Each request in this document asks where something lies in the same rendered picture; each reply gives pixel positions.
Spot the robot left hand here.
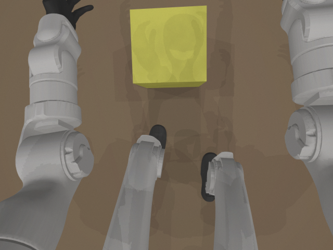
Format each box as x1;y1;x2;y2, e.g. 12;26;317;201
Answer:
42;0;94;29

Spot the robot left upper arm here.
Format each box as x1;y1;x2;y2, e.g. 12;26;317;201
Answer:
0;130;94;250

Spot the robot right foot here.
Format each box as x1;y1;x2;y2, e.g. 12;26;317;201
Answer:
201;153;217;202

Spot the carton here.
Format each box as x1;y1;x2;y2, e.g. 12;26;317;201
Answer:
130;6;207;88

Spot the right robot forearm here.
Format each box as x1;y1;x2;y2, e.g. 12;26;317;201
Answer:
280;0;333;106

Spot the robot right upper arm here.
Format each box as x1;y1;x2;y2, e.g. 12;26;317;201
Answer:
285;105;333;235

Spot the right robot shin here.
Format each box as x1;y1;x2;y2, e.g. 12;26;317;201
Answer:
206;152;244;195

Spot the left robot forearm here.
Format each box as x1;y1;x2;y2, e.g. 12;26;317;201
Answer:
16;14;82;176

